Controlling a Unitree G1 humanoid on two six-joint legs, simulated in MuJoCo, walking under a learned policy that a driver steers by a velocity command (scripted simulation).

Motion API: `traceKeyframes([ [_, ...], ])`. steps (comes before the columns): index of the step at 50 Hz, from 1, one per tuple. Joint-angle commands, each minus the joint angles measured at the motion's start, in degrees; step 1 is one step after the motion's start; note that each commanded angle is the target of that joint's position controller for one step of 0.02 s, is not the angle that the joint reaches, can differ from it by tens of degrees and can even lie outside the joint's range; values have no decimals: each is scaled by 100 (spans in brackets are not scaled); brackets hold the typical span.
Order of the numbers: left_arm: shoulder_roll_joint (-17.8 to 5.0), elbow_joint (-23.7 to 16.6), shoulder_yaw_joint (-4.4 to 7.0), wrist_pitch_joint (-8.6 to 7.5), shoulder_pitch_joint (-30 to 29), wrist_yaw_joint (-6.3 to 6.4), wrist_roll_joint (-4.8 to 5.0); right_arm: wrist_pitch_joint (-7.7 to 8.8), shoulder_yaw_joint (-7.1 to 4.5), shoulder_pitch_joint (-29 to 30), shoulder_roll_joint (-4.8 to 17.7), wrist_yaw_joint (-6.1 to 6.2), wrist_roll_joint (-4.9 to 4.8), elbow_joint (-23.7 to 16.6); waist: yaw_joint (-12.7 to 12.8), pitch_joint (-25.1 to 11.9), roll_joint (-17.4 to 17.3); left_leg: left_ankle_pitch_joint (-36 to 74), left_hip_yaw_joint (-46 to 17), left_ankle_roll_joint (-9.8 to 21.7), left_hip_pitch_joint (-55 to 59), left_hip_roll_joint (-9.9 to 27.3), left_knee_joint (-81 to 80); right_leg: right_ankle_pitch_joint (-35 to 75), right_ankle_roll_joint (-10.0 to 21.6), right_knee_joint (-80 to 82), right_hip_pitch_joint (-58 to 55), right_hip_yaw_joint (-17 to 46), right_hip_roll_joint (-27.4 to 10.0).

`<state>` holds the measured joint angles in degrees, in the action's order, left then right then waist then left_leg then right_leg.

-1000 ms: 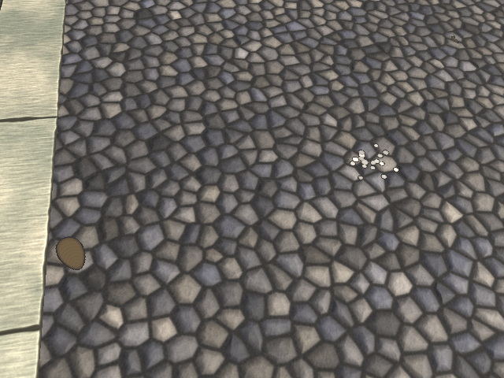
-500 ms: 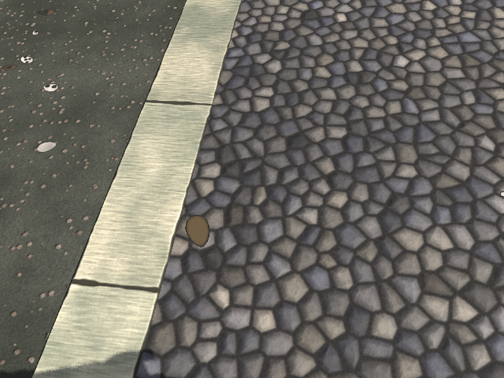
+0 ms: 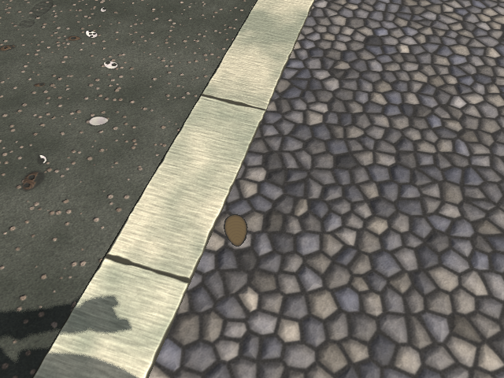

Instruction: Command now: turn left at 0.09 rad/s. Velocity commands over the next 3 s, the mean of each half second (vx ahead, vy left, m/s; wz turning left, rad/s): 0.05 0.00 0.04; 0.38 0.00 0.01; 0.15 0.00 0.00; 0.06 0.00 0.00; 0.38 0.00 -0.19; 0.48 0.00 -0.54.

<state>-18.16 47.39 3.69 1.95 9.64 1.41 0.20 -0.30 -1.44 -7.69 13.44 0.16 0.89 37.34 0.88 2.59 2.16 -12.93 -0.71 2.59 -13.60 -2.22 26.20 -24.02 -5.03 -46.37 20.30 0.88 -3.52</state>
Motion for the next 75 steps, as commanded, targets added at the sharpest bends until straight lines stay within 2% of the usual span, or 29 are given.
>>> traceKeyframes([
  [1,-364,-336,33,-82,-123,-2,5,52,-244,106,871,16,-11,-188,-148,-588,-1040,1591,-1223,1022,454,1396,-636,145,39,862,-315,-15,13],
  [4,-387,-184,-4,-144,196,-41,-115,78,-162,66,689,-6,-74,21,77,-533,-711,652,-1127,556,-25,1088,-545,1975,281,2425,-1371,75,-17],
  [6,-941,-99,106,-170,98,-32,-51,129,-170,-309,636,-38,53,86,-389,-472,386,-103,-511,70,-73,434,-426,2205,680,2125,-1209,379,-398],
  [8,-449,-117,-9,-235,-79,-77,-75,89,-195,124,761,2,44,115,-121,-307,281,-23,-354,-85,330,323,-147,1189,673,2371,-615,360,-249],
  [17,-351,207,-103,-323,57,9,-66,17,-228,-98,626,90,-19,516,-41,-239,-138,664,-369,-74,289,378,-129,1440,524,2251,-775,196,-58],
  [20,-466,311,-56,-281,212,40,25,2,-285,-292,698,128,-97,678,-28,-32,-96,-1827,-162,43,-149,125,68,-906,810,2280,-503,244,35],
  [22,-472,266,-57,-352,296,51,71,124,-269,-280,624,129,-150,649,27,430,19,-2469,-222,144,-770,156,239,-1892,1095,2514,-306,714,-225],
  [26,-784,360,56,-533,596,-1,128,485,-251,-167,438,6,-247,593,12,546,769,-1207,211,152,-1162,137,1182,-2009,1808,3385,-694,2393,-1374],
  [29,-448,46,-39,-540,-270,-74,158,578,-367,-1275,685,-45,-264,1076,-622,347,358,-806,-167,403,754,289,-80,-398,1244,2494,292,1113,-602],
  [30,-147,-149,-119,-630,-515,-84,118,606,-510,-1891,1132,-36,-254,1288,-746,168,-814,-906,-1614,759,1674,991,-696,537,776,804,1101,49,203],
  [31,-228,-313,-105,-767,-569,-65,82,629,-614,-2382,1532,-99,-216,1330,-932,-89,-1837,-119,-3490,1383,2635,2055,-1315,-187,549,-833,2215,-115,584],
  [32,-449,-274,-33,-827,-451,-87,159,661,-472,-2235,1127,-115,-114,1292,-716,-62,-1237,430,-3578,1525,2818,2283,-1198,-782,629,-1794,2826,306,384],
  [34,-313,-205,-61,-860,-333,-183,254,670,-368,-1938,825,-121,-85,1203,-481,18,-633,901,-2634,1276,2871,2072,-1189,-67,886,-2228,3312,350,-24],
  [37,-90,-308,-87,-820,-620,-337,153,527,-229,-1918,536,-95,-113,1271,-407,117,-704,1959,-1456,903,2428,1614,-1496,751,843,-1509,3019,19,-288],
  [41,266,-635,-251,-788,-1394,-445,65,461,-247,-1793,840,74,-140,1234,-480,339,-630,1756,-578,813,1176,1189,-1946,1969,499,415,1866,-420,9],
  [46,-191,-854,-151,-760,-1663,-429,142,517,-325,-1931,1046,95,-226,1399,-317,480,-853,1859,-476,659,1355,1579,-2038,2558,725,1541,1071,-237,179],
  [48,-424,-752,-28,-763,-1167,-405,97,455,-363,-1796,1127,94,-171,1397,27,52,-949,3757,-309,464,1755,1578,-1208,2337,938,1577,416,-316,390],
  [50,-755,-276,169,-734,411,-319,24,350,-321,-1723,1027,117,-92,1326,758,-974,-875,4517,-41,66,1078,1099,921,2980,1219,1593,-1789,-300,393],
  [51,-1247,-148,259,-705,1132,-266,-132,367,-197,-2138,638,119,72,1196,668,-1877,334,1839,99,-203,-520,496,2959,4275,1724,1215,-3749,1253,-977],
  [52,-1220,-87,207,-689,1160,-347,-162,429,-43,-3022,48,83,-80,1423,282,-2889,1526,-2441,-626,-401,-1549,-410,4689,4006,2569,2203,-4481,3685,-2112],
  [53,-803,-170,116,-682,740,-368,-36,471,-214,-2541,726,68,-232,1461,361,-2249,794,-2290,-1004,-366,-1747,-82,5217,3661,2341,2556,-3589,3330,-1813],
  [54,-541,-231,37,-686,153,-364,27,460,-261,-1938,876,84,-303,1281,209,-1277,439,-1862,-618,-337,-2011,214,5090,3792,2143,2637,-2617,2325,-1618],
  [56,-254,-232,-45,-731,-392,-389,-44,372,-302,-1588,810,192,-154,1238,-129,-699,-98,-1196,-423,-367,-1488,680,4465,4436,1903,2904,-1203,1276,-1133],
  [60,-122,36,-114,-841,-585,-386,-232,129,-273,-1716,465,268,-84,1223,-468,-727,217,-690,-392,-460,-529,827,3388,4884,1995,3283,-162,488,-840],
  [66,-488,293,-54,-614,-400,-189,-164,-2,-249,-693,602,287,-91,979,-149,-619,147,122,-311,-537,-328,838,1423,2248,1835,3573,-232,532,-757],
  [70,-305,372,-146,-474,-362,-151,-62,47,-254,-495,607,274,-29,1000,-218,-373,17,411,-162,-431,193,678,132,794,1569,3326,-253,718,-608],
  [72,-58,485,-247,-486,32,-165,-120,90,-288,-550,881,300,41,1003,-144,-437,-322,1721,-582,-272,812,1089,-327,850,1096,2849,-124,518,-206],
  [73,-101,527,-206,-498,471,-181,-112,77,-380,-374,1274,299,-59,1101,284,-478,-960,1568,-593,-96,773,1063,-56,870,927,2879,-105,183,202],
  [75,-215,530,-201,-440,59,-149,-92,90,-278,-338,697,223,-43,1183,-11,-465,-737,959,-407,-218,373,788,-178,1104,821,2630,-575,-42,290],
])
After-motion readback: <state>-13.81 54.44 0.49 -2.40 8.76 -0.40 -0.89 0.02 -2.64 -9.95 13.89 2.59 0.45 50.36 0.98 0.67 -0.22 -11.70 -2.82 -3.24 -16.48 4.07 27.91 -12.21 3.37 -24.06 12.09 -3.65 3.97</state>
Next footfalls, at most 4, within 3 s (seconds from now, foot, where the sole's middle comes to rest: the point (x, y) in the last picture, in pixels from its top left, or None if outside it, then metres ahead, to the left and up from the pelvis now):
0.08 right None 0.03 -0.15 -0.78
1.00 right None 0.42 -0.14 -0.78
1.42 left None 0.45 0.09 -0.78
2.20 left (210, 351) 0.54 0.12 -0.78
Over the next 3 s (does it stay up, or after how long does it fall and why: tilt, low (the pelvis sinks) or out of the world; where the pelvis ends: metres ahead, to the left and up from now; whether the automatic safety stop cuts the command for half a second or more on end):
stays up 0.85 -0.09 0.01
